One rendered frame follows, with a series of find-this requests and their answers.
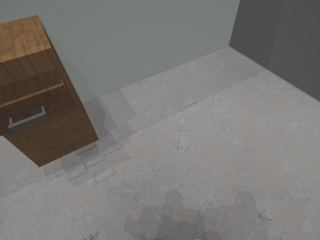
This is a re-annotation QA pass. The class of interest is handle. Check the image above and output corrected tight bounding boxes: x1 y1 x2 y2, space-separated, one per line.
8 106 48 131

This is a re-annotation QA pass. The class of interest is drawer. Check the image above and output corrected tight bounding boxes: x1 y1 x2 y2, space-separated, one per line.
0 68 75 136

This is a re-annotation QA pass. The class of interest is robot left hand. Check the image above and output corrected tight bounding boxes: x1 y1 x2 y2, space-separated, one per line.
77 230 99 240

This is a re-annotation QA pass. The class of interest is cabinet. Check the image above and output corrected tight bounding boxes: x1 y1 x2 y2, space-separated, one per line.
0 15 99 167

